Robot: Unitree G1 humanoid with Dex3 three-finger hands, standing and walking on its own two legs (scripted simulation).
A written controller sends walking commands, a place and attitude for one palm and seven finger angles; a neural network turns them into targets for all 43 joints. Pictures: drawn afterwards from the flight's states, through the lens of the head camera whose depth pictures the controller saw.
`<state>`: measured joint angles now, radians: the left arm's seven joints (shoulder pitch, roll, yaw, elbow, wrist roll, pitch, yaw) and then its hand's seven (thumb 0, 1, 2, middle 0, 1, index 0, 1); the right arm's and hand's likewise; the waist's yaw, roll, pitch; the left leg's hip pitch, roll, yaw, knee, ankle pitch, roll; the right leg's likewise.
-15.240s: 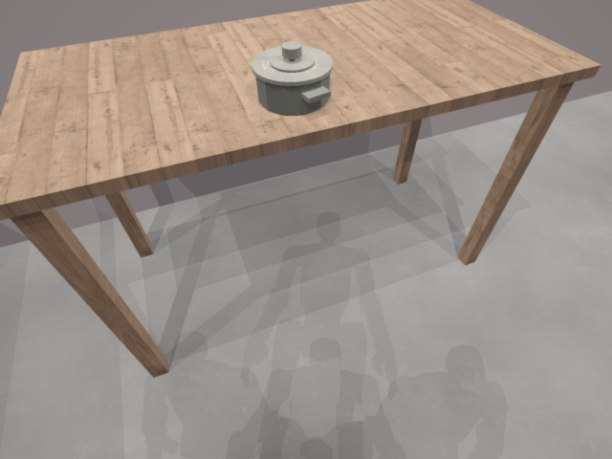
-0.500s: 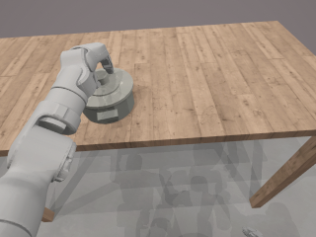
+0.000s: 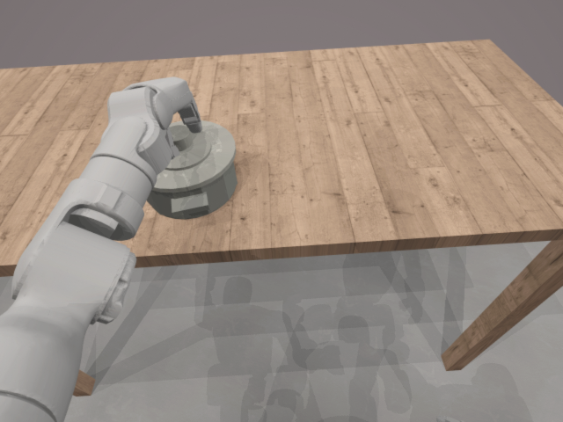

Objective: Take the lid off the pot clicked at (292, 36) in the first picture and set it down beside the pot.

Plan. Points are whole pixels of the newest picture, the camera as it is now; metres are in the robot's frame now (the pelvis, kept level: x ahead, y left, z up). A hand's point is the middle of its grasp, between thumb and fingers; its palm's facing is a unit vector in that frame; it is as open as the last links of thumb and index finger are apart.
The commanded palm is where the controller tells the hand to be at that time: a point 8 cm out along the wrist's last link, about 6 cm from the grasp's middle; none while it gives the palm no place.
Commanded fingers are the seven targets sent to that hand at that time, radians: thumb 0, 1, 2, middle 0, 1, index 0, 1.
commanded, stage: lower the open fingers around the knob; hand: left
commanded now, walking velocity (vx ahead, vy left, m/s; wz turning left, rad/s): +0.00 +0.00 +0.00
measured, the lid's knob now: (177, 138) +0.49 +0.15 +0.16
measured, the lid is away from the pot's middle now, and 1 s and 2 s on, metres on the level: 0.00 0.00 0.00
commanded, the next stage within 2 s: close the fingers and squeeze the knob in 0.50 s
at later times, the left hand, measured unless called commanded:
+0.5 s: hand (168, 138) +0.46 +0.15 +0.18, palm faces -0.33 -0.11 -0.94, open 10.0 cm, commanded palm +0.44 +0.16 +0.23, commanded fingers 0.00 -0.38 1.72 -0.89 -0.08 -0.89 -0.08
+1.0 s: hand (169, 142) +0.46 +0.15 +0.18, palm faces -0.34 -0.11 -0.94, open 9.6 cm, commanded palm +0.45 +0.16 +0.23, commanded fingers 0.00 0.06 1.03 -0.59 -0.90 -0.59 -0.90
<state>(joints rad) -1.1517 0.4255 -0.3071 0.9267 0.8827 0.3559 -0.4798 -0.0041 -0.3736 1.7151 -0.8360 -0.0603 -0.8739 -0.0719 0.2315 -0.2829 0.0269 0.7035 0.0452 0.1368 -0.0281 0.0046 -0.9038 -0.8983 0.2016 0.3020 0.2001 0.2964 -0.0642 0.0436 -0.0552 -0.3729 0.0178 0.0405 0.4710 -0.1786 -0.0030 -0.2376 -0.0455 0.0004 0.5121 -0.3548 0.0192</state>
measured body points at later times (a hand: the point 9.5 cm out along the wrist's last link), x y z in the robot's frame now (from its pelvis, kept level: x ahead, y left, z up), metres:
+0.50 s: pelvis +0.00 +0.00 +0.00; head +0.02 -0.02 +0.45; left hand +0.47 +0.16 +0.24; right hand +0.09 -0.26 -0.13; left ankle +0.04 +0.13 -0.74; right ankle -0.06 -0.13 -0.74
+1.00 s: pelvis +0.00 +0.00 +0.00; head +0.02 -0.02 +0.45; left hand +0.47 +0.16 +0.23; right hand +0.11 -0.25 -0.13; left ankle +0.04 +0.13 -0.74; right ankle -0.06 -0.13 -0.74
